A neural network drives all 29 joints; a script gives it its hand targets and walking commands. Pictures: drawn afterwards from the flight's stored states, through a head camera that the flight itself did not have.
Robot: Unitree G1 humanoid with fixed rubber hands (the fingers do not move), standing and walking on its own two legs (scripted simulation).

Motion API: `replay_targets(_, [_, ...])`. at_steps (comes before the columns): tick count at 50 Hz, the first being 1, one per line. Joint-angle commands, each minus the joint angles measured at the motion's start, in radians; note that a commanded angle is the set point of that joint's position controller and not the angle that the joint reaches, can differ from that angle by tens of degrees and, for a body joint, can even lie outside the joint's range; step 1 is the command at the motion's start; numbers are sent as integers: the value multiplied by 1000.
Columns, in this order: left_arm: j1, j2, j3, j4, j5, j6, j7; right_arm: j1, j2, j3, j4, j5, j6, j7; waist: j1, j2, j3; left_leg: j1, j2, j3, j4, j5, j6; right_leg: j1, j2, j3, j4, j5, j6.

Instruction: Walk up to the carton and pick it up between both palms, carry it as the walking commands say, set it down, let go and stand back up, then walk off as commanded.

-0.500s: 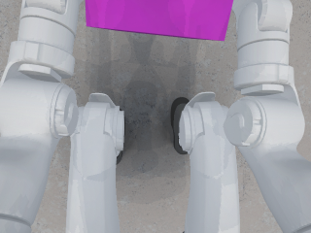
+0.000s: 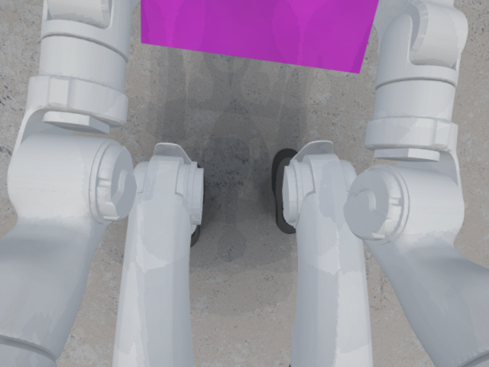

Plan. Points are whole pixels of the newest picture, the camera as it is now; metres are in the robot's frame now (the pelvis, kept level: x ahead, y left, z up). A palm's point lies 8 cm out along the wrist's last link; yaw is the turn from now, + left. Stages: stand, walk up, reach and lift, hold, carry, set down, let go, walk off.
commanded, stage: reach and lift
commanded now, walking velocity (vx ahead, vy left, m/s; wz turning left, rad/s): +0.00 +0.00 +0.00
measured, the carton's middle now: out of the picture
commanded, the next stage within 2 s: none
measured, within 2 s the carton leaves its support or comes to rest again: neither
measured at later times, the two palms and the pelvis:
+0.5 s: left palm out of the picture +0.55 +0.12 -0.05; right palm out of the picture +0.53 -0.17 -0.03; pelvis -0.02 +0.00 +0.04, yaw +0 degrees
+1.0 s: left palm out of the picture +0.53 +0.11 +0.02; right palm out of the picture +0.50 -0.17 +0.04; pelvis -0.02 +0.00 +0.09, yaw +0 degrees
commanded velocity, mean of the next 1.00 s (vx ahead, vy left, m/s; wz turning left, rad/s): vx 0.00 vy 0.00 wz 0.00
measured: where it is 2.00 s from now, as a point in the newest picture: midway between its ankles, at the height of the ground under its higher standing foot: (237, 212)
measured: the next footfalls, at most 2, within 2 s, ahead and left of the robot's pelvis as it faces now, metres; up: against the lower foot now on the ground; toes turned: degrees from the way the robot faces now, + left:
none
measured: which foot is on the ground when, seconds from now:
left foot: down 0.00-1.00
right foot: down 0.00-1.00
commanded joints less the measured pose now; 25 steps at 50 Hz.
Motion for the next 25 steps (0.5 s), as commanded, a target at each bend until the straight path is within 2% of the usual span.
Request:
replay_targets(1, [-865, -1084, -434, -305, -163, -67, -257, -788, 1076, 613, -90, 178, 20, 288, -24, 80, -2390, 790, -76, 50, -267, 365, -23, 724, 90, -171, -149, 336, -53])
replay_targets(2, [-853, -1100, -450, -319, -174, -64, -257, -759, 1090, 617, -82, 176, 27, 288, -45, 72, -2394, 801, -76, 47, -274, 384, -28, 744, 93, -177, -157, 356, -48])
replay_targets(3, [-851, -1079, -425, -294, -153, -61, -261, -769, 1089, 618, -66, 176, 31, 291, -16, 76, -2369, 776, -77, 58, -280, 356, -27, 740, 89, -170, -165, 335, -50])
replay_targets(5, [-850, -1083, -429, -306, -159, -52, -265, -750, 1091, 618, -79, 171, 40, 295, -30, 66, -2376, 776, -77, 58, -293, 335, -24, 764, 95, -170, -181, 320, -50])
replay_targets(6, [-870, -1106, -438, -334, -167, -50, -267, -790, 1095, 627, -108, 177, 40, 294, -24, 72, -2420, 795, -81, 57, -295, 360, -22, 781, 95, -168, -180, 337, -50])
replay_targets(7, [-855, -1105, -438, -310, -164, -49, -268, -755, 1100, 614, -61, 170, 44, 295, -41, 66, -2397, 785, -80, 49, -303, 337, -23, 766, 93, -173, -186, 321, -49])
replay_targets(8, [-882, -1107, -451, -340, -170, -50, -269, -755, 1120, 629, -71, 180, 47, 295, -22, 84, -2418, 805, -81, 57, -309, 349, -27, 789, 94, -162, -197, 334, -54])
replay_targets(10, [-857, -1107, -441, -323, -161, -38, -272, -758, 1105, 620, -81, 170, 50, 297, -39, 80, -2417, 820, -80, 47, -316, 345, -23, 772, 94, -168, -203, 323, -55])
replay_targets(11, [-879, -1121, -461, -362, -175, -39, -271, -780, 1109, 644, -116, 183, 50, 297, -46, 85, -2470, 852, -82, 51, -314, 371, -28, 799, 95, -164, -210, 346, -54])
replay_targets(12, [-853, -1117, -469, -371, -182, -39, -271, -762, 1123, 652, -115, 189, 56, 294, -36, 82, -2470, 853, -83, 53, -324, 376, -30, 822, 96, -162, -217, 355, -53])
replay_targets(13, [-863, -1119, -467, -370, -179, -36, -271, -729, 1111, 633, -93, 174, 59, 298, -48, 78, -2471, 853, -86, 45, -342, 367, -33, 825, 99, -170, -221, 345, -52])
replay_targets(14, [-846, -1101, -443, -328, -158, -31, -271, -763, 1108, 635, -88, 176, 62, 302, -20, 72, -2423, 829, -83, 49, -348, 334, -26, 795, 94, -162, -231, 314, -50])
replay_targets(15, [-844, -1118, -459, -347, -171, -29, -272, -794, 1115, 664, -146, 198, 59, 300, -9, 78, -2466, 849, -87, 59, -348, 343, -23, 832, 98, -157, -239, 325, -48])
replay_targets(17, [-911, -1101, -462, -389, -181, -34, -268, -754, 1129, 653, -88, 190, 70, 295, -34, 68, -2472, 851, -83, 46, -358, 318, -23, 844, 97, -160, -246, 304, -54])
replay_targets(18, [-883, -1109, -460, -377, -174, -28, -270, -774, 1135, 653, -106, 195, 70, 295, -20, 67, -2478, 864, -89, 51, -373, 318, -20, 856, 99, -156, -261, 310, -51])
replay_targets(20, [-858, -1122, -446, -360, -174, -22, -275, -771, 1133, 656, -100, 184, 76, 296, -25, 47, -2461, 828, -90, 51, -377, 275, -14, 879, 97, -151, -269, 276, -53])
replay_targets(21, [-874, -1118, -454, -373, -179, -18, -278, -771, 1139, 646, -99, 187, 80, 294, -24, 61, -2467, 841, -85, 56, -392, 276, -19, 895, 98, -154, -278, 277, -56])
replay_targets(22, [-862, -1130, -453, -346, -179, -15, -278, -786, 1130, 654, -122, 183, 77, 294, -44, 43, -2478, 836, -89, 57, -391, 282, -21, 900, 100, -157, -290, 287, -53])
replay_targets(23, [-866, -1132, -459, -370, -176, -16, -279, -774, 1149, 658, -131, 189, 77, 293, -30, 64, -2500, 866, -90, 54, -400, 289, -20, 917, 100, -150, -291, 299, -57])
replay_targets(24, [-880, -1118, -449, -375, -177, -19, -276, -756, 1149, 644, -90, 181, 84, 295, -39, 53, -2477, 868, -86, 42, -408, 292, -21, 896, 98, -157, -294, 289, -53])
replay_targets(25, [-874, -1122, -467, -381, -182, -14, -277, -748, 1148, 662, -119, 192, 82, 297, -31, 72, -2503, 892, -85, 48, -406, 305, -27, 904, 99, -149, -301, 298, -59])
